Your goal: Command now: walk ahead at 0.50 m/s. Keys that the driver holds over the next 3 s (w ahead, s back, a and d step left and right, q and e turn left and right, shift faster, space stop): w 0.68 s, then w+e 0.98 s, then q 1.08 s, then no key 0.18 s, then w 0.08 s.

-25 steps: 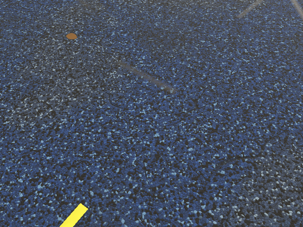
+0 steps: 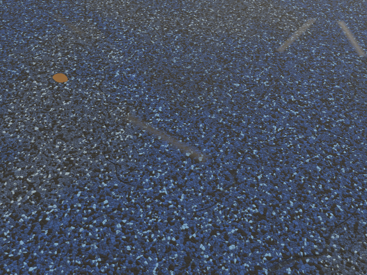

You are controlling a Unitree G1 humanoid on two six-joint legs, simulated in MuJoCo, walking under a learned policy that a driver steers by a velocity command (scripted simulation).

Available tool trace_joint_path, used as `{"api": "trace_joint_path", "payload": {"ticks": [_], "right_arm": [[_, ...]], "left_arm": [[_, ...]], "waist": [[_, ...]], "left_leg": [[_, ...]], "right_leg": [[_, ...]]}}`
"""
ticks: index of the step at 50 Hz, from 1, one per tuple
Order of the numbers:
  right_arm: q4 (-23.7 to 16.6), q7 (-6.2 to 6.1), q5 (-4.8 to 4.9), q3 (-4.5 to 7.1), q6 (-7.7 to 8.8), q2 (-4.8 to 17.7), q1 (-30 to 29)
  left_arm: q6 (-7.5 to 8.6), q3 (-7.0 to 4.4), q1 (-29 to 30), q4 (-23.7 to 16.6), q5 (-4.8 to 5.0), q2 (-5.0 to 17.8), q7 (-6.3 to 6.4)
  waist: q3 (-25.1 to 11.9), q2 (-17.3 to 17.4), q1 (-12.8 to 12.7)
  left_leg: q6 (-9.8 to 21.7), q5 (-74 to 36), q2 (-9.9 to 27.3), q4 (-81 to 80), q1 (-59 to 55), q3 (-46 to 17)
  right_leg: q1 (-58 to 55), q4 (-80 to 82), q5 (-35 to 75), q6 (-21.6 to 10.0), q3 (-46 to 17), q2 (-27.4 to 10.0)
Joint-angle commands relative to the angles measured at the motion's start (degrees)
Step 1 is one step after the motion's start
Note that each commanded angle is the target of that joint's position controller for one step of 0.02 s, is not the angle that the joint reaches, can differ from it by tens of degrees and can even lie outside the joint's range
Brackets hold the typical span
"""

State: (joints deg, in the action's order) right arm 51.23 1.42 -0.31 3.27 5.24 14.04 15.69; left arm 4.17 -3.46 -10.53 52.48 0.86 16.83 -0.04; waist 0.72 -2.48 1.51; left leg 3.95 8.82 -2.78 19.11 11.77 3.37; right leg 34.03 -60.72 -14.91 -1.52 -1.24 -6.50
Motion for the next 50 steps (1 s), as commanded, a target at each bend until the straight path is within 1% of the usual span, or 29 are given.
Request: {"api": "trace_joint_path", "payload": {"ticks": [1,6,10,13,14,15,16,17,18,19,20,21,22,24,26,29,32,35,37,40,41,42,43,44,45,46,47,48,50], "right_arm": [[-2.65,-0.77,0.10,1.83,1.12,8.72,-1.34],[-0.40,-1.70,0.77,1.84,0.57,9.51,2.87],[2.10,-1.87,1.22,2.12,-0.37,10.03,6.76],[2.76,-2.22,1.43,2.58,-1.29,10.90,6.22],[2.59,-2.30,1.45,2.71,-1.58,11.38,5.09],[2.40,-2.36,1.47,2.49,-1.93,10.92,4.00],[1.65,-2.48,0.94,1.69,-2.06,9.17,4.25],[0.74,-1.92,0.39,-0.11,-1.06,3.35,10.78],[1.41,-1.61,0.74,-0.40,0.38,3.32,10.05],[0.08,-1.21,2.41,1.05,1.35,8.57,4.96],[-1.20,-1.26,2.94,1.06,1.75,9.09,0.74],[-1.49,-1.65,2.23,1.26,1.62,8.76,-1.45],[-1.32,-1.97,1.64,1.65,0.97,8.27,-0.85],[-0.62,-2.10,1.35,1.45,-0.51,5.74,1.34],[-1.45,-2.29,0.95,1.39,-1.17,5.15,-0.59],[-3.18,-2.13,0.45,1.36,-1.05,4.88,-6.05],[-4.62,-1.49,0.74,0.76,-0.62,3.58,-11.91],[-6.36,-0.72,1.17,0.30,-0.34,3.44,-17.67],[-7.74,-0.06,1.33,0.26,0.10,3.93,-20.23],[-7.74,0.51,1.38,0.98,1.01,6.50,-17.58],[-6.60,0.37,1.28,1.70,1.27,7.87,-13.09],[-3.92,-0.11,0.98,3.14,1.44,10.62,-4.10],[-2.31,-0.74,-0.11,4.31,1.44,14.94,6.33],[-0.92,-0.61,-0.17,5.05,0.85,18.76,8.94],[-1.50,-0.64,0.24,3.51,0.75,12.51,8.40],[-2.29,-0.96,0.37,2.56,0.91,9.46,3.94],[-2.83,-1.04,0.15,2.02,1.02,7.97,-0.13],[-2.84,-0.95,-0.08,1.58,1.13,6.23,-3.14],[-2.46,-0.93,-0.68,1.33,1.44,4.90,-5.56]], "left_arm": [[-0.25,-0.76,-0.08,-2.93,-0.70,2.80,0.25],[0.37,-0.02,9.40,-5.51,-0.42,1.02,-0.61],[0.81,0.33,14.99,-7.79,0.08,1.44,-1.70],[1.40,-0.11,13.80,-8.40,0.18,3.23,-2.53],[1.54,-0.67,10.59,-7.68,0.11,4.39,-2.55],[1.58,-1.79,3.43,-5.47,-0.10,6.11,-2.34],[1.55,-3.22,-6.93,-2.54,-0.50,9.49,-1.85],[1.11,-4.67,-14.33,-1.10,-1.22,15.17,-1.46],[0.84,-3.57,-15.38,-0.77,-0.39,11.97,-1.58],[0.94,-2.47,-11.42,-1.29,0.01,8.84,-1.48],[0.97,-1.93,-6.78,-2.55,-0.23,7.06,-1.32],[1.07,-1.40,-3.00,-3.08,-0.82,5.37,-1.46],[1.41,-0.89,-0.78,-3.37,-1.44,3.74,-1.58],[1.77,-0.75,-0.12,-2.92,-1.42,3.23,-1.77],[2.14,-1.20,-1.65,-2.02,-1.20,5.04,-1.33],[1.85,-1.47,-4.43,-0.84,-0.98,6.15,-0.34],[1.51,-1.44,-6.81,0.06,-0.48,6.50,0.15],[0.99,-1.56,-10.76,1.79,0.05,6.84,0.25],[0.25,-1.70,-12.53,2.71,0.34,6.96,0.38],[-0.58,-2.38,-11.36,2.60,0.59,8.43,0.77],[-0.80,-2.44,-9.92,2.19,0.63,8.66,0.82],[-0.90,-1.89,-9.45,1.73,0.33,7.13,0.78],[-0.86,-0.64,-9.63,-0.01,-0.83,3.80,0.74],[0.35,1.23,-17.47,-0.57,-0.09,-3.48,0.44],[1.13,-0.30,-14.69,0.31,1.28,3.32,0.35],[1.37,-1.23,-9.40,-1.27,2.19,6.26,0.38],[1.21,-1.31,-6.80,-1.70,2.01,5.73,0.72],[0.77,-1.70,-5.61,-1.88,1.31,5.17,0.96],[-0.83,-1.90,-7.35,-1.95,1.33,2.69,0.73]], "waist": [[-0.17,5.64,-1.91],[1.93,5.73,1.07],[3.75,5.88,2.75],[2.70,7.08,0.77],[0.71,7.89,-1.26],[-3.45,7.55,-5.06],[-10.79,5.26,-8.81],[-19.74,-7.02,-7.59],[-23.51,-12.24,-8.18],[-15.83,-8.40,-8.18],[-9.76,-4.91,-6.93],[-5.27,-1.37,-5.22],[-3.43,-2.17,-2.99],[-2.45,-2.82,-0.91],[-0.92,-1.74,-0.61],[0.36,-0.43,-1.82],[1.54,-0.72,-3.70],[3.24,-0.48,-5.91],[4.19,-0.58,-6.14],[2.54,-2.22,-3.23],[0.11,-2.56,-0.37],[-5.83,-1.58,3.56],[-15.45,4.50,6.96],[-22.92,21.08,3.03],[-21.48,15.93,4.96],[-12.91,12.81,4.74],[-8.58,8.84,3.22],[-4.95,8.06,1.74],[-2.62,9.42,-1.08]], "left_leg": [[9.97,-10.30,15.73,-12.19,-2.46,-12.36],[7.46,-9.35,13.19,-12.81,-3.80,-6.58],[7.13,-9.64,16.11,-10.08,-11.19,-7.08],[5.70,-16.98,18.29,-5.69,-15.96,-7.77],[4.96,-25.43,17.81,-2.01,-16.27,-7.10],[3.70,-33.87,15.46,6.14,-14.95,-5.02],[1.83,-29.85,12.31,19.45,-7.26,-2.61],[-2.66,-8.14,3.81,42.71,16.38,0.17],[-3.05,23.95,-0.52,53.17,26.33,-7.36],[-1.84,22.33,3.27,58.07,32.27,-10.00],[-0.99,17.15,6.47,56.69,32.99,-8.05],[-0.95,12.54,8.81,52.85,30.86,-6.96],[-0.91,9.48,10.68,49.35,26.93,-7.46],[-1.40,7.29,11.66,45.89,22.56,-7.36],[-2.58,3.69,12.10,41.49,24.49,-6.87],[-3.94,-5.81,11.95,31.37,27.96,-6.41],[-4.07,-13.66,10.03,20.78,25.55,-4.38],[-3.98,-14.82,8.51,14.75,24.80,-3.56],[-3.50,-12.26,7.77,11.62,25.54,-4.33],[-2.14,-6.82,6.27,8.51,19.36,-4.63],[-1.26,-5.69,4.85,7.18,12.45,-3.38],[0.35,-6.18,4.73,7.61,-0.74,-3.01],[3.83,-6.50,15.19,10.08,-18.56,-13.57],[12.45,2.95,28.14,3.51,-36.08,-38.92],[11.44,11.08,26.68,-0.50,-33.53,-41.98],[8.53,10.61,24.94,-1.40,-26.37,-32.74],[7.05,6.71,22.94,-3.05,-18.49,-26.27],[6.25,3.16,21.01,-5.19,-11.78,-21.03],[5.66,-0.42,19.19,-8.75,-4.90,-14.14]], "right_leg": [[5.50,6.56,8.22,1.44,-1.84,-2.50],[2.78,23.21,21.09,1.76,0.83,0.20],[4.29,29.10,18.65,0.57,0.84,1.37],[1.15,31.56,12.41,-1.69,1.28,2.53],[-4.13,32.15,10.70,-2.63,2.73,4.12],[-14.05,33.32,11.20,-3.98,4.59,6.13],[-30.30,30.96,13.16,-6.46,0.98,2.76],[-54.06,32.49,5.82,-15.22,-23.36,-12.03],[-58.03,42.08,-0.73,-17.91,-40.40,-16.27],[-52.34,43.19,-5.14,-14.99,-34.05,-14.35],[-43.81,44.32,-3.08,-13.07,-26.42,-12.47],[-35.07,46.51,0.75,-12.19,-20.79,-10.32],[-29.09,48.27,4.32,-11.25,-17.04,-8.55],[-23.72,51.44,7.52,-11.44,-12.86,-6.97],[-22.63,53.37,11.85,-12.29,-9.90,-6.87],[-24.84,54.23,16.19,-11.50,-6.08,-5.91],[-25.38,54.58,16.44,-9.80,-2.09,-3.96],[-28.72,53.60,14.84,-9.67,-2.26,-4.99],[-32.42,51.14,15.57,-9.59,-3.93,-6.64],[-35.10,46.10,20.37,-8.30,-6.74,-8.50],[-34.45,41.42,27.13,-7.36,-6.19,-7.35],[-30.91,31.49,30.80,-5.72,-4.17,-3.95],[-19.73,13.57,17.21,-3.39,-1.02,0.54],[1.67,-5.34,-16.50,-0.05,0.38,9.68],[7.10,-12.59,-18.96,-0.29,-6.31,6.61],[10.62,-14.06,-14.20,-0.97,-5.47,3.98],[8.93,-12.72,-9.10,-0.99,-4.32,1.28],[6.85,-9.83,-5.73,-0.94,-4.27,-0.22],[1.81,-7.01,-2.41,-0.97,-4.54,-2.02]]}}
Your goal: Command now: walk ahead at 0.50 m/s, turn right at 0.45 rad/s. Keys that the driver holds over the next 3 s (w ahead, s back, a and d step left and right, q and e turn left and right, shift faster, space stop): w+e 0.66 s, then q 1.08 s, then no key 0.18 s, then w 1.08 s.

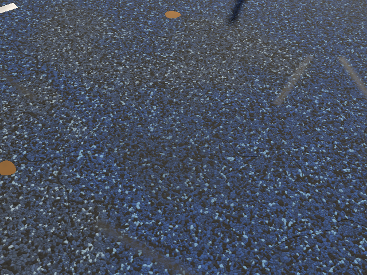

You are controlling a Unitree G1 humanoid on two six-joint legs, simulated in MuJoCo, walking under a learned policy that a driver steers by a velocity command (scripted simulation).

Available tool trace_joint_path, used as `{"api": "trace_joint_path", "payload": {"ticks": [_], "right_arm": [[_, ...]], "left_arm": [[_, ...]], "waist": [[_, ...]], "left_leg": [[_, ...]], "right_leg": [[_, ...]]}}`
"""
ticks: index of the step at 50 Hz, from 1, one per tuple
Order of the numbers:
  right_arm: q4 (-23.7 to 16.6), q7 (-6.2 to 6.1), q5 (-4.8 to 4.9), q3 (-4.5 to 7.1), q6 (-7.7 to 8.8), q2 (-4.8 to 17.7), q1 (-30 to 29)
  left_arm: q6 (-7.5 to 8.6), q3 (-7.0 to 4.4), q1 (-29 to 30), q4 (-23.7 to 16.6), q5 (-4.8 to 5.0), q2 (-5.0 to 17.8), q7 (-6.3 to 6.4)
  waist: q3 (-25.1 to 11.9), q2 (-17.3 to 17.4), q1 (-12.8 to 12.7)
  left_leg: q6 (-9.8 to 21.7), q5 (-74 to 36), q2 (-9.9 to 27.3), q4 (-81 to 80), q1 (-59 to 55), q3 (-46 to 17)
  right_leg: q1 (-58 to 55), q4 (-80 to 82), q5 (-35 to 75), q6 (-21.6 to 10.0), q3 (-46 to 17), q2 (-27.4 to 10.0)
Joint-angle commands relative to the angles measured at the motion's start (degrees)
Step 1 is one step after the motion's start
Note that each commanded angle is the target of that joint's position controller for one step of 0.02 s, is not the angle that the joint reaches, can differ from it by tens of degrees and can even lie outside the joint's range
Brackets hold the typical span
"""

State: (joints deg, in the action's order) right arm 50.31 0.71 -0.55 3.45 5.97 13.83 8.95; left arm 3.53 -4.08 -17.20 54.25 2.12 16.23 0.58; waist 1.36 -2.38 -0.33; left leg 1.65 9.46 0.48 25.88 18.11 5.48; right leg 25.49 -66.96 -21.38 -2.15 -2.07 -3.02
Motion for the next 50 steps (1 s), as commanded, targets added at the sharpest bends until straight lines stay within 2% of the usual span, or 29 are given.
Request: {"api": "trace_joint_path", "payload": {"ticks": [1,4,9,14,16,17,18,19,20,21,22,23,24,25,28,31,33,35,37,40,42,43,44,45,46,47,48,49,50], "right_arm": [[-1.25,-0.33,-0.32,1.30,0.88,5.45,0.97],[-0.32,-1.08,-0.50,2.07,1.07,7.49,1.79],[0.30,-2.08,-0.15,2.67,0.34,9.50,3.51],[1.57,-2.17,1.26,3.56,-1.40,11.62,7.57],[1.19,-2.25,1.83,4.03,-2.20,13.14,6.61],[0.89,-2.34,2.13,4.26,-2.67,13.96,5.90],[0.54,-2.35,2.42,4.25,-3.19,14.25,4.62],[0.15,-2.43,1.90,3.75,-3.18,13.17,5.10],[-2.54,-2.04,-0.87,1.59,-2.26,5.75,8.66],[-4.35,-1.29,0.44,0.55,0.39,4.90,7.75],[-5.97,-0.67,3.11,1.59,2.07,9.11,-0.11],[-6.43,-0.64,3.34,1.45,2.93,8.86,-1.79],[-5.29,-1.16,1.84,1.66,3.07,8.90,-1.25],[-4.81,-1.43,0.86,2.25,2.52,9.75,-0.25],[-5.21,-1.37,0.13,2.36,0.38,8.38,0.18],[-7.34,-1.49,-0.29,1.75,-0.18,6.68,-5.84],[-8.45,-1.05,0.00,1.27,0.04,5.74,-9.66],[-8.77,-0.26,0.11,0.67,0.45,5.00,-11.65],[-9.09,0.60,0.10,0.49,1.01,5.17,-12.44],[-8.70,1.51,-0.03,0.86,1.44,7.09,-10.94],[-6.77,1.65,-0.30,1.57,1.67,8.96,-4.83],[-5.53,1.61,-0.80,2.15,1.88,10.88,-0.21],[-5.48,1.68,-1.85,2.48,1.87,14.15,4.13],[-4.93,1.86,-1.50,1.89,0.94,12.93,4.85],[-5.31,2.05,0.81,1.49,-0.13,10.72,5.01],[-6.72,1.83,1.58,1.66,-1.04,10.99,1.30],[-7.66,1.46,1.38,1.56,-1.91,10.84,-0.81],[-8.24,0.92,0.95,1.55,-2.60,10.96,-2.23],[-8.49,0.51,0.40,1.64,-3.10,11.11,-2.81]], "left_arm": [[-0.89,-1.21,-0.45,-4.17,0.12,2.14,0.01],[-2.04,-1.39,2.50,-6.26,-0.51,1.65,-0.09],[-1.54,-0.74,10.76,-9.31,-0.99,0.73,-1.86],[-1.73,-0.38,17.91,-13.45,-0.97,1.22,-3.50],[-1.89,-1.14,16.36,-14.29,-0.93,2.86,-3.88],[-2.02,-1.92,12.92,-13.92,-0.82,4.24,-3.85],[-2.04,-3.30,5.40,-12.19,-0.56,6.42,-3.69],[-2.30,-5.54,-4.48,-9.40,-0.43,10.61,-2.77],[-2.55,-7.03,-6.99,-8.56,-0.06,17.72,-1.71],[-1.44,-6.02,-7.05,-10.91,-0.75,17.16,-2.22],[-0.55,-4.59,-6.54,-10.68,-1.26,12.49,-2.67],[0.10,-4.02,-3.89,-10.70,-1.17,10.55,-2.59],[0.31,-3.33,0.71,-11.64,-1.01,8.28,-2.47],[0.38,-2.71,4.03,-12.70,-1.40,6.44,-2.25],[0.66,-2.63,4.39,-13.46,-1.49,6.99,-1.26],[0.65,-3.08,1.29,-12.91,-1.21,8.80,-0.04],[0.33,-3.03,0.00,-12.68,-1.04,8.60,0.32],[0.08,-2.64,-0.84,-11.88,-1.37,7.68,0.54],[-0.11,-2.25,-3.28,-10.27,-1.59,6.72,0.66],[-0.52,-1.83,-3.26,-9.36,-2.22,6.34,0.90],[-0.72,-1.84,-0.82,-9.56,-2.36,6.96,1.04],[-0.70,-1.65,-0.78,-9.89,-2.60,6.64,1.11],[-0.40,-0.92,-4.39,-10.95,-3.72,4.82,1.19],[-0.19,0.06,-12.50,-9.55,-3.30,2.19,0.76],[-0.53,-0.63,-10.33,-9.64,-2.80,6.86,0.41],[-1.25,-1.22,-3.98,-11.35,-1.66,8.45,0.53],[-2.03,-1.37,0.67,-12.39,-1.72,8.55,0.99],[-2.80,-1.63,2.73,-13.18,-2.10,8.36,1.48],[-3.40,-1.64,2.88,-13.71,-2.29,7.55,1.89]], "waist": [[-2.27,8.64,0.18],[-0.18,6.29,-0.29],[2.12,5.03,1.95],[4.33,4.90,3.88],[2.27,6.53,1.80],[-0.24,7.58,-0.50],[-4.04,7.10,-5.03],[-9.25,4.52,-9.34],[-12.60,-10.67,-5.18],[-22.14,-10.02,-4.31],[-16.76,-3.42,-7.02],[-10.91,-2.04,-5.44],[-7.43,1.53,-2.69],[-5.81,0.81,-0.38],[-4.50,0.58,1.53],[-2.22,0.26,-0.11],[-1.34,-1.30,-1.63],[-0.56,-2.78,-2.84],[-1.09,-3.26,-4.04],[-2.24,-3.76,-3.33],[-4.58,-3.52,0.28],[-8.00,-1.26,2.29],[-15.56,6.58,1.56],[-22.47,18.20,-0.77],[-22.80,13.46,0.85],[-16.02,9.54,1.71],[-11.45,5.10,2.11],[-8.31,3.47,1.42],[-6.89,4.79,0.22]], "left_leg": [[8.34,-3.08,15.96,-16.80,-9.79,-13.71],[9.01,-7.91,16.20,-18.78,-9.48,-7.73],[7.33,-10.64,14.38,-19.68,-11.46,1.85],[6.11,-16.28,17.05,-15.67,-20.95,5.47],[4.94,-32.66,17.45,-9.50,-23.33,7.09],[4.26,-42.37,17.19,-3.55,-23.67,7.85],[2.96,-47.35,15.58,6.79,-21.79,9.29],[0.42,-39.41,13.19,21.55,-12.63,9.97],[-3.29,5.33,5.29,42.94,11.27,8.90],[-3.77,26.40,-2.44,53.89,23.37,-5.86],[-2.15,21.78,0.44,55.37,29.68,-9.90],[-0.78,16.42,2.92,51.60,30.46,-9.49],[-0.74,12.41,5.36,46.72,26.46,-9.76],[-1.05,9.96,6.84,42.51,21.56,-10.07],[-3.10,6.46,6.95,35.10,16.62,-9.23],[-5.12,-2.84,5.15,23.48,18.17,-8.53],[-5.27,-10.10,3.30,14.58,16.14,-8.42],[-4.76,-16.83,1.74,7.57,12.59,-6.54],[-3.47,-21.36,1.13,4.97,10.46,-6.12],[-0.39,-16.37,0.74,2.33,10.44,-6.30],[2.06,-15.12,-1.05,-0.28,4.03,-4.79],[3.72,-27.23,0.62,-0.80,-3.83,-6.21],[9.21,-48.09,9.85,4.05,-19.71,-17.46],[19.46,-54.74,20.84,2.66,-32.34,-34.37],[19.31,-40.39,19.44,-0.78,-30.71,-38.95],[17.38,-26.96,17.54,-2.52,-25.26,-36.01],[15.57,-18.69,15.45,-4.89,-18.50,-33.23],[14.49,-13.55,14.38,-6.89,-11.87,-31.54],[13.38,-10.03,12.42,-8.60,-6.70,-30.19]], "right_leg": [[10.42,0.25,4.73,-0.16,-3.48,-5.86],[14.20,5.24,10.80,0.78,-3.95,-6.12],[13.08,20.82,23.26,0.94,0.35,-4.80],[14.21,28.61,18.48,-1.27,4.24,-3.12],[9.25,29.39,12.70,-3.28,7.17,-0.18],[4.05,29.30,9.80,-4.52,8.95,2.14],[-5.82,32.25,10.98,-6.29,10.39,5.02],[-22.23,34.79,13.51,-8.59,7.29,5.96],[-40.39,37.14,11.53,-16.20,-18.96,-8.41],[-48.95,48.44,0.37,-23.75,-46.08,-16.54],[-46.62,51.69,2.71,-19.88,-40.80,-15.60],[-39.51,51.07,7.00,-17.74,-32.64,-13.52],[-30.84,50.86,12.29,-15.73,-25.93,-10.87],[-23.88,51.62,17.41,-14.80,-21.47,-9.03],[-16.06,54.27,23.85,-14.72,-16.86,-6.76],[-13.86,54.92,24.88,-13.53,-13.60,-4.86],[-12.58,54.56,21.10,-11.72,-11.93,-2.93],[-11.94,53.26,25.77,-9.89,-8.78,-2.11],[-14.35,51.06,29.28,-8.81,-8.42,-3.19],[-21.40,45.33,35.77,-7.49,-9.45,-5.83],[-23.43,37.90,45.13,-5.66,-8.19,-4.96],[-22.32,29.69,45.01,-3.47,-5.95,-1.67],[-12.02,14.39,27.54,-0.41,-4.03,3.13],[1.16,-2.00,-13.31,3.93,-2.39,8.19],[4.44,-5.90,-16.56,4.62,-5.55,6.54],[9.27,-8.74,-13.48,5.17,-5.21,5.10],[10.90,-7.90,-10.73,5.12,-3.97,4.14],[10.13,-5.26,-8.12,4.94,-3.89,2.93],[7.25,-1.30,-6.49,4.62,-3.94,2.23]]}}
Over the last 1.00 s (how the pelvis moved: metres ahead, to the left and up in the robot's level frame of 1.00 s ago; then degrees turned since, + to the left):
0.57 -0.01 -0.01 -7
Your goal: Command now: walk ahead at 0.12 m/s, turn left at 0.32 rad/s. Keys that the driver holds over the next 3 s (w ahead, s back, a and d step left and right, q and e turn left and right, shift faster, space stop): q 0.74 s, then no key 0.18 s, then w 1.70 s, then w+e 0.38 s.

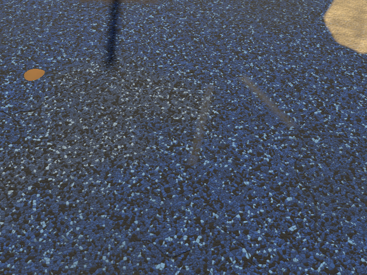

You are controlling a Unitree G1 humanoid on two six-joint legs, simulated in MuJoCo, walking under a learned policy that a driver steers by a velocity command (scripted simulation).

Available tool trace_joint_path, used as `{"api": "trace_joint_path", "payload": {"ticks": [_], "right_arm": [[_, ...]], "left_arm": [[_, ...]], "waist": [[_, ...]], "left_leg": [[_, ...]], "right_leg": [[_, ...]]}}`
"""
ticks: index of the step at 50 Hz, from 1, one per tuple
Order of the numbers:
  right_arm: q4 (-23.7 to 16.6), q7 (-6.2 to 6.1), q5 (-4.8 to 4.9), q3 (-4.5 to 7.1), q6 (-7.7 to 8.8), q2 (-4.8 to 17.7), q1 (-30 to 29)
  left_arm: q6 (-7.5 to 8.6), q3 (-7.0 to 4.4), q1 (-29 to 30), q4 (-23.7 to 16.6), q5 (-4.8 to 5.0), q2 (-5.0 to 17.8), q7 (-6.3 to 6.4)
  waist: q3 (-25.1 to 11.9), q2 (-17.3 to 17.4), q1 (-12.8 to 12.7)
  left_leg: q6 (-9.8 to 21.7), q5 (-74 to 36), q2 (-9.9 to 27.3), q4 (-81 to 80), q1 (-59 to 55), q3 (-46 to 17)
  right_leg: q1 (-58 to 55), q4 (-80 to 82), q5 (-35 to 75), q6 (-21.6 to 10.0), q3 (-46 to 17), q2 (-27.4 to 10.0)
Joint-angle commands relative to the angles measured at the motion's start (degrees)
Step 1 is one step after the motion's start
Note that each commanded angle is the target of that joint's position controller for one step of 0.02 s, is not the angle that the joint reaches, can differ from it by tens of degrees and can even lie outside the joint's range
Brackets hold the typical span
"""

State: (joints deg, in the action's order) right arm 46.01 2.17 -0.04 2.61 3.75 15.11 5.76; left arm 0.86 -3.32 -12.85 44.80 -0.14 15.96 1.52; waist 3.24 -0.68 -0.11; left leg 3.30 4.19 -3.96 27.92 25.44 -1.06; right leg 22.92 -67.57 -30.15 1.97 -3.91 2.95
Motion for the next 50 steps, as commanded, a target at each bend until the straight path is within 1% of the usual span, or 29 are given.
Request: {"api": "trace_joint_path", "payload": {"ticks": [1,3,6,11,14,15,16,17,18,19,20,21,23,26,29,32,34,35,36,37,38,39,40,41,42,44,46,48,50], "right_arm": [[-4.43,-1.21,-0.37,2.51,-1.37,9.42,-0.19],[-4.89,-1.89,-0.53,2.97,-2.07,9.84,0.24],[-5.82,-2.92,0.36,3.88,-3.08,11.24,0.59],[-6.80,-3.52,0.71,4.17,-4.65,11.03,1.18],[-7.54,-3.92,1.29,3.94,-5.68,10.34,1.06],[-7.74,-4.00,1.25,3.31,-5.79,8.36,2.65],[-9.25,-3.79,1.28,2.77,-5.40,5.66,3.76],[-9.61,-3.51,0.61,3.83,-4.50,9.43,3.70],[-8.37,-3.27,0.74,4.94,-4.48,12.28,5.37],[-6.90,-3.38,1.02,5.28,-5.14,12.19,7.04],[-6.14,-3.72,0.85,5.18,-5.93,11.17,7.95],[-6.31,-3.67,0.90,4.80,-6.49,9.74,7.92],[-8.29,-3.35,1.42,4.06,-6.74,7.85,5.29],[-11.32,-2.69,1.48,3.23,-6.55,6.56,1.20],[-12.86,-1.76,1.30,2.80,-6.53,6.23,0.60],[-13.55,-1.11,1.34,3.37,-7.00,7.46,1.37],[-13.03,-0.68,1.32,3.76,-7.22,7.28,4.17],[-12.21,-0.90,1.16,4.25,-7.21,7.90,6.59],[-12.00,-1.56,1.22,5.40,-7.09,11.35,8.95],[-13.59,-2.55,0.62,6.68,-6.86,18.70,9.62],[-14.12,-1.84,-1.50,5.81,-5.54,16.38,11.01],[-13.62,-1.61,-1.75,5.03,-4.51,14.38,8.97],[-13.30,-1.89,-0.83,4.50,-4.01,12.41,5.57],[-13.47,-2.25,0.03,3.79,-4.05,10.51,3.32],[-13.43,-2.56,0.37,3.33,-4.20,10.00,1.62],[-13.14,-3.05,-0.28,2.64,-4.26,8.85,1.11],[-12.59,-3.33,-0.41,2.32,-4.17,8.21,1.04],[-11.44,-3.45,0.06,2.53,-4.23,8.91,3.45],[-10.38,-3.16,0.13,2.87,-4.07,10.68,5.17]], "left_arm": [[-1.01,-2.21,-2.12,-4.33,-0.11,6.49,1.27],[-0.83,-1.81,-2.68,-4.13,-0.23,4.63,1.79],[-0.75,-1.70,-1.27,-4.31,-0.19,4.62,1.88],[0.01,-1.73,1.82,-5.60,0.17,5.12,1.14],[1.19,-2.22,-1.15,-4.85,0.49,5.74,0.34],[1.28,-3.05,-2.80,-4.91,-0.23,8.92,0.52],[0.56,-4.17,-1.29,-5.53,-1.98,14.19,0.84],[0.54,-3.90,0.49,-6.54,-3.66,12.56,0.63],[0.71,-2.93,3.40,-8.01,-3.11,9.36,0.91],[0.74,-2.46,6.03,-8.49,-1.97,7.55,1.06],[0.70,-2.16,7.10,-8.79,-1.00,6.76,1.18],[0.56,-1.90,6.98,-8.71,-0.63,6.54,1.29],[0.01,-2.00,5.23,-8.29,-0.88,6.95,1.52],[-0.77,-2.76,2.14,-7.68,-0.91,8.59,1.86],[-1.11,-3.72,2.91,-7.98,-0.51,10.88,1.36],[-1.03,-4.17,2.98,-7.68,0.41,11.67,0.55],[-0.91,-4.29,4.26,-7.42,1.58,11.69,0.32],[-0.73,-4.03,2.97,-6.61,1.92,10.44,0.21],[-0.47,-3.47,0.03,-5.71,0.84,8.08,-0.09],[-0.28,-1.79,0.37,-8.57,-2.80,3.79,-0.54],[0.00,-2.51,6.24,-9.94,-1.59,6.76,-0.01],[-0.38,-3.09,7.73,-9.79,0.12,8.65,0.30],[-0.76,-3.30,6.84,-8.89,0.38,8.75,0.66],[-1.14,-3.45,5.99,-7.70,-0.12,8.78,1.13],[-1.44,-3.55,4.58,-7.28,-0.44,8.75,1.25],[-1.50,-3.26,2.42,-6.46,-0.10,7.63,0.95],[-1.50,-2.57,2.70,-6.38,0.11,6.19,0.77],[-1.22,-1.83,4.12,-6.70,0.12,5.29,0.11],[-0.55,-1.78,6.11,-7.62,0.70,6.25,-0.62]], "waist": [[-8.03,5.27,-0.83],[-9.28,8.11,-1.02],[-12.03,8.05,-0.41],[-9.86,9.64,0.69],[-8.96,9.48,-1.60],[-9.88,5.46,-1.44],[-8.39,-10.28,1.17],[-8.25,-14.85,0.58],[-7.91,-10.00,1.53],[-6.80,-6.90,2.53],[-6.27,-6.03,2.47],[-5.43,-6.20,1.93],[-4.71,-7.29,0.54],[-6.45,-9.08,-2.10],[-7.79,-10.08,-2.45],[-7.69,-10.75,-2.19],[-7.68,-10.14,0.04],[-8.18,-8.41,0.98],[-9.60,-0.18,0.89],[-9.91,19.48,-1.00],[-13.95,14.66,4.55],[-11.14,10.19,3.66],[-9.03,8.52,1.83],[-8.55,7.10,1.02],[-8.31,7.63,-0.19],[-9.53,8.19,-1.10],[-9.18,8.06,-0.77],[-8.98,8.85,1.26],[-5.60,11.11,2.87]], "left_leg": [[10.61,-2.62,14.86,-11.54,-11.05,-21.76],[10.09,-4.12,12.69,-11.68,-9.26,-19.42],[9.65,1.45,12.04,-11.68,-8.84,-20.25],[7.99,11.09,11.01,-11.35,-7.86,-24.66],[5.11,10.59,8.35,-7.29,-6.06,-25.17],[2.29,16.14,5.58,-1.66,-1.40,-22.29],[-1.23,26.10,-3.12,11.07,8.94,-10.58],[-3.59,30.85,-2.26,25.36,11.10,-6.61],[-4.67,27.81,-0.32,32.96,10.40,-7.55],[-5.72,24.71,0.15,36.34,10.50,-6.63],[-6.80,21.87,0.64,39.61,11.53,-5.93],[-7.77,20.39,0.97,42.18,12.25,-5.34],[-9.01,17.69,1.95,39.31,12.75,-2.51],[-9.94,17.33,4.28,30.25,11.75,-1.01],[-8.84,18.27,5.29,21.74,4.03,1.90],[-6.82,17.30,4.55,14.02,-0.77,4.35],[-4.14,10.74,3.50,3.49,-6.64,5.89],[-2.26,5.01,2.29,-2.84,-12.63,5.54],[0.46,-8.51,6.69,-5.98,-22.59,-2.40],[9.20,-34.44,23.19,-3.67,-31.71,-24.33],[17.93,-31.75,27.53,-5.72,-26.77,-28.01],[16.16,-26.30,24.04,-6.51,-24.39,-22.20],[12.68,-21.19,20.42,-6.58,-22.35,-17.98],[10.41,-18.45,18.41,-6.58,-21.14,-15.83],[9.91,-19.77,17.09,-6.90,-18.38,-13.87],[10.03,-19.44,15.78,-7.57,-16.82,-11.80],[9.63,-15.57,14.96,-7.85,-17.19,-10.99],[9.72,5.55,14.48,-11.04,-17.17,-12.70],[10.42,21.47,15.86,-14.79,-15.84,-17.46]], "right_leg": [[7.58,4.36,2.78,0.36,-1.67,-3.72],[4.44,12.17,3.72,0.86,-0.26,-2.49],[1.49,18.84,9.29,1.68,-0.82,-1.78],[-1.47,28.66,12.03,1.50,-1.37,-0.73],[-10.05,43.38,18.91,-0.58,-0.28,-1.20],[-16.07,47.13,19.46,-3.28,-5.64,-8.77],[-18.32,50.29,24.85,-10.63,-19.20,-20.88],[-14.15,51.84,31.03,-16.55,-26.23,-26.97],[-13.13,50.72,33.01,-16.26,-21.82,-25.07],[-12.69,49.47,33.46,-13.56,-15.59,-21.22],[-13.62,48.60,33.40,-11.91,-11.72,-18.83],[-13.50,48.26,36.23,-11.95,-9.04,-18.03],[-14.62,48.57,38.10,-12.58,-4.63,-16.40],[-19.94,47.96,39.52,-14.00,-3.21,-18.18],[-17.98,47.59,40.92,-14.26,-0.63,-19.64],[-17.58,46.06,40.63,-13.73,0.43,-20.91],[-16.12,42.27,39.28,-11.29,2.33,-20.59],[-13.21,38.37,35.67,-8.44,4.63,-19.11],[-4.88,28.81,25.70,-3.47,9.56,-15.63],[13.87,10.04,-8.39,2.67,12.94,-7.39],[16.75,0.72,-11.10,3.02,3.20,-4.59],[17.14,-2.43,-6.68,2.39,1.56,-5.86],[17.29,-1.11,-1.66,1.86,1.09,-6.52],[16.58,0.36,1.87,1.99,0.70,-7.10],[13.71,0.37,5.05,2.44,1.11,-6.61],[9.82,1.56,8.97,2.96,1.70,-5.73],[8.15,9.08,10.71,3.11,1.61,-6.13],[6.14,16.93,12.19,2.62,2.61,-6.25],[6.22,21.94,10.62,1.64,3.41,-5.67]]}}
Over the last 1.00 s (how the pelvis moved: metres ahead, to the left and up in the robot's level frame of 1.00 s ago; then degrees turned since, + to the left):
0.51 -0.12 -0.01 -22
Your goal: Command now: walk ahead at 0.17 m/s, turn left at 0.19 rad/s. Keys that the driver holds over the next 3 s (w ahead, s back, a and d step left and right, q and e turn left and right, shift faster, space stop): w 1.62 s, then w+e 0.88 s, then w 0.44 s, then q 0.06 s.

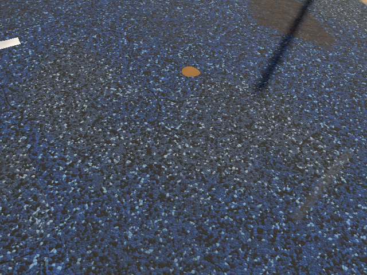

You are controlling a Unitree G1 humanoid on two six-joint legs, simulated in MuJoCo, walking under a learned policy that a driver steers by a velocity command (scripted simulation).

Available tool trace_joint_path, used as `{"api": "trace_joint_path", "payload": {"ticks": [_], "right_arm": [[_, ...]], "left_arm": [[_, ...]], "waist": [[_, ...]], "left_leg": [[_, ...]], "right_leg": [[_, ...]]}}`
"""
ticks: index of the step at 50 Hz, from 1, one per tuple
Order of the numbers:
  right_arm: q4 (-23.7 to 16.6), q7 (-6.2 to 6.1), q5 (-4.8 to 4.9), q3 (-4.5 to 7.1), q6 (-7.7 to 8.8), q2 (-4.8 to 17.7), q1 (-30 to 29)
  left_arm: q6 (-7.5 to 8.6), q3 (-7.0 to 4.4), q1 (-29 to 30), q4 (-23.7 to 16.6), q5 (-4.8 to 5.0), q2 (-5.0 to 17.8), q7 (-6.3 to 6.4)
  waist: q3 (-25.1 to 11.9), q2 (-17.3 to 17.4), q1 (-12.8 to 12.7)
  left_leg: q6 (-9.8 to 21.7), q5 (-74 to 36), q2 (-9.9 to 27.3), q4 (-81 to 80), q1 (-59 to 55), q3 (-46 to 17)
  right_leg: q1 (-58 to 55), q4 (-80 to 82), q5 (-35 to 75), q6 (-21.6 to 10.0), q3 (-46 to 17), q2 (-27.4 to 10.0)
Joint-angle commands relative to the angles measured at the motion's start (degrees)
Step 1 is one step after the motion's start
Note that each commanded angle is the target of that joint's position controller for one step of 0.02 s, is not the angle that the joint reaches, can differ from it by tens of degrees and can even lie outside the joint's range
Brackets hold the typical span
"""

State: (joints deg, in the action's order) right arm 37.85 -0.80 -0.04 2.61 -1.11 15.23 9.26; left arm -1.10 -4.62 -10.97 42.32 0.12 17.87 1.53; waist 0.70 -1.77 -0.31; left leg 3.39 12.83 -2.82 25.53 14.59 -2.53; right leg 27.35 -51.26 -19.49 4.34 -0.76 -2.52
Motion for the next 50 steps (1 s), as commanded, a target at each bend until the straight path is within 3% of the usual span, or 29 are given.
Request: {"api": "trace_joint_path", "payload": {"ticks": [1,5,7,8,9,10,11,12,13,16,19,22,25,28,29,30,31,32,33,34,35,36,37,38,41,44,47,50], "right_arm": [[-1.85,0.00,0.04,2.86,0.96,10.82,2.01],[-0.54,0.56,0.88,2.80,1.79,11.59,3.17],[-0.39,0.79,1.36,2.37,1.77,10.76,1.71],[-0.39,0.89,1.12,1.87,1.91,9.26,1.32],[-0.97,1.08,0.64,0.89,2.30,6.14,-0.37],[-2.76,1.38,0.19,-0.07,3.23,2.13,-1.59],[-4.96,1.09,1.07,0.84,4.20,5.78,-4.26],[-4.64,1.13,1.84,2.01,4.86,9.06,-4.29],[-3.60,1.50,1.98,2.17,5.13,8.91,-2.67],[-2.78,2.20,0.82,2.09,5.59,6.95,-3.09],[-2.95,2.60,0.65,1.29,5.65,4.38,-4.99],[-3.90,3.12,0.86,0.36,5.94,2.40,-9.23],[-4.90,3.90,1.39,0.39,6.18,3.20,-12.23],[-5.29,4.34,1.52,1.05,6.47,5.34,-11.37],[-4.79,4.18,1.33,1.63,6.48,6.61,-8.77],[-3.09,3.75,1.08,2.66,6.34,8.27,-2.59],[-0.45,3.08,1.09,3.95,6.05,10.73,6.72],[1.12,2.28,0.08,4.97,5.59,15.28,16.01],[1.87,2.93,-0.06,4.87,5.79,17.39,17.05],[1.60,2.83,0.60,3.39,5.92,11.68,14.43],[1.55,2.57,0.81,2.75,5.87,9.92,10.78],[1.29,2.55,0.44,2.48,5.85,9.26,7.30],[1.08,2.72,-0.16,2.13,5.97,7.88,4.94],[1.01,2.72,-0.72,1.83,6.22,6.80,3.58],[2.46,2.63,0.12,2.02,7.42,6.99,3.31],[4.12,1.97,0.17,2.29,7.49,8.24,5.28],[5.16,1.44,0.55,2.38,6.91,9.28,7.43],[7.04,1.24,1.05,2.60,6.23,10.66,11.59]], "left_arm": [[1.89,-0.58,4.71,-5.34,0.72,4.95,-0.90],[4.30,-0.28,3.83,-4.77,1.09,4.34,-1.88],[5.37,-0.17,-0.67,-2.73,1.04,3.32,-2.26],[5.69,-0.34,-3.76,-1.48,0.86,3.50,-2.19],[5.98,-0.61,-8.65,-0.48,0.75,4.73,-1.85],[6.10,-1.61,-12.74,0.23,0.29,9.52,-1.50],[6.19,-2.59,-15.88,0.80,-0.17,12.19,-1.99],[6.51,-1.60,-14.52,0.24,-0.17,9.03,-1.88],[6.70,-0.95,-12.31,-0.44,0.03,7.30,-1.75],[6.50,-0.19,-9.35,-1.26,-0.04,6.16,-1.55],[6.14,-0.04,-9.77,-1.04,0.08,6.00,-1.23],[5.72,-0.33,-11.63,-0.08,0.44,7.33,-0.99],[5.37,-0.69,-14.08,1.24,1.06,8.60,-1.09],[4.76,-1.13,-13.70,2.10,1.58,9.47,-0.96],[4.51,-1.33,-13.09,2.12,1.51,10.11,-0.83],[4.17,-1.29,-12.39,2.15,1.47,10.14,-0.67],[4.02,-0.67,-12.80,1.94,0.93,8.73,-0.43],[4.22,0.87,-14.73,0.04,-0.42,4.29,-0.32],[5.48,2.44,-20.55,-0.42,0.47,-0.90,-0.57],[6.43,0.90,-14.70,-0.42,2.06,5.73,-1.10],[6.99,0.38,-9.14,-2.02,2.79,7.63,-1.50],[7.36,0.63,-6.62,-2.40,1.89,6.76,-1.27],[7.20,0.41,-6.08,-2.31,0.99,6.27,-1.22],[6.66,0.38,-7.60,-1.85,0.95,5.60,-1.42],[5.00,0.81,-8.06,-1.55,0.64,3.36,-1.24],[4.95,1.12,-1.77,-3.62,-0.09,2.80,-1.09],[5.86,1.79,4.44,-5.04,0.13,1.38,-1.88],[6.50,2.12,10.26,-6.79,0.70,0.99,-2.93]], "waist": [[-1.49,12.11,3.37],[0.82,9.41,3.05],[0.34,7.69,-0.03],[-0.71,6.78,-1.56],[-2.09,4.40,-3.67],[-2.63,-6.61,-3.89],[-0.31,-13.25,-5.66],[2.71,-8.43,-5.14],[3.60,-7.16,-3.63],[4.16,-4.83,-2.46],[3.34,-4.19,-2.90],[3.84,-4.25,-4.45],[5.03,-4.52,-5.17],[4.88,-5.05,-2.84],[2.86,-5.50,-0.93],[-1.44,-5.14,2.82],[-7.85,-4.34,7.08],[-17.31,5.18,9.04],[-24.76,20.37,4.96],[-17.90,14.56,6.79],[-9.60,11.03,6.01],[-5.97,5.53,4.17],[-3.35,5.21,2.32],[-3.24,6.65,0.48],[-1.20,6.21,-1.28],[1.78,4.42,0.03],[2.85,4.08,2.38],[3.76,3.73,4.94]], "left_leg": [[10.41,15.54,15.37,-13.13,-4.63,-17.53],[10.22,18.48,16.02,-12.87,-2.98,-19.51],[8.81,18.77,13.86,-10.59,1.72,-17.49],[7.41,18.21,12.04,-8.26,4.91,-16.25],[4.82,17.14,9.29,-1.58,10.46,-13.17],[0.48,15.61,1.55,13.61,21.32,-2.46],[-1.32,21.50,0.31,25.79,31.17,1.18],[-1.29,19.88,3.52,33.38,35.53,-2.06],[-1.11,14.73,4.92,35.93,37.08,-2.33],[-2.09,2.73,7.67,33.39,35.55,-0.89],[-4.37,-5.41,7.17,25.37,30.48,2.11],[-5.03,-11.90,5.66,13.99,23.32,3.91],[-4.10,-13.32,4.80,8.43,19.94,4.13],[-1.32,-10.04,4.40,5.12,17.58,3.48],[-0.14,-8.44,3.14,4.56,13.40,4.45],[1.48,-8.41,1.43,3.36,4.51,5.99],[3.21,-8.85,1.98,4.39,-9.56,5.47],[7.85,-4.18,15.08,5.25,-29.06,-11.31],[14.99,11.72,24.97,-5.15,-38.54,-39.37],[12.65,17.59,23.30,-9.31,-34.00,-38.51],[10.68,13.60,21.70,-9.85,-26.13,-29.57],[9.79,6.64,19.53,-10.66,-18.39,-23.78],[9.64,0.46,17.30,-12.05,-12.52,-19.16],[9.74,-2.45,15.99,-13.66,-8.88,-16.49],[11.25,-7.40,15.11,-17.64,-3.68,-10.93],[11.15,-11.59,14.27,-19.26,-3.93,-6.89],[9.05,-13.84,12.17,-19.27,-4.67,-2.30],[8.62,-12.52,13.49,-18.40,-8.45,-1.89]], "right_leg": [[1.63,7.97,-1.08,-1.39,0.32,-0.11],[-3.25,16.58,-1.65,-4.56,1.61,0.73],[-12.99,24.59,4.64,-6.39,3.38,2.18],[-19.16,26.05,5.74,-7.06,2.50,1.99],[-26.38,27.60,3.65,-8.64,-3.02,-2.49],[-32.97,32.52,-6.01,-13.00,-17.26,-11.35],[-33.01,39.68,-15.22,-20.03,-33.95,-20.33],[-31.88,40.57,-19.71,-21.06,-34.89,-20.51],[-31.70,40.76,-19.25,-19.37,-30.89,-17.94],[-28.88,42.91,-3.68,-16.17,-19.43,-13.01],[-25.92,43.95,10.12,-15.54,-10.29,-9.50],[-22.56,43.74,15.76,-14.65,-4.86,-7.88],[-23.29,43.41,16.41,-14.76,-5.02,-10.15],[-27.94,40.59,23.99,-13.53,-5.37,-12.87],[-29.21,36.92,33.71,-12.84,-4.49,-12.70],[-28.71,28.98,44.25,-11.62,-2.10,-10.96],[-23.38,17.33,45.89,-9.85,0.06,-8.31],[-7.76,-3.32,26.82,-7.24,2.31,-3.78],[7.24,-18.80,-13.21,-5.21,-3.95,5.76],[13.93,-24.24,-12.29,-5.69,-7.79,2.41],[16.44,-23.73,-7.03,-6.50,-5.41,-0.42],[14.42,-21.00,-1.91,-6.63,-4.12,-2.94],[12.25,-18.06,1.46,-6.40,-3.96,-4.61],[9.07,-17.00,3.72,-6.20,-4.43,-5.84],[8.10,-12.70,6.10,-4.51,-3.47,-6.67],[12.46,-3.53,14.48,-2.87,-3.00,-6.91],[10.28,9.09,24.10,-3.06,-0.97,-5.03],[9.11,16.26,27.20,-3.58,0.28,-3.23]]}}
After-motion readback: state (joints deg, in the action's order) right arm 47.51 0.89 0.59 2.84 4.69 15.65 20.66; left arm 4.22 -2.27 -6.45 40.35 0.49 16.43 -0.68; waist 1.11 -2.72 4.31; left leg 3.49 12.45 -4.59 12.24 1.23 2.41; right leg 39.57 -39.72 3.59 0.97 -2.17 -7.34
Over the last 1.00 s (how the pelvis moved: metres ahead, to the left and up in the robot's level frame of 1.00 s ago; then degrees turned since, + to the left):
0.05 0.00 0.02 31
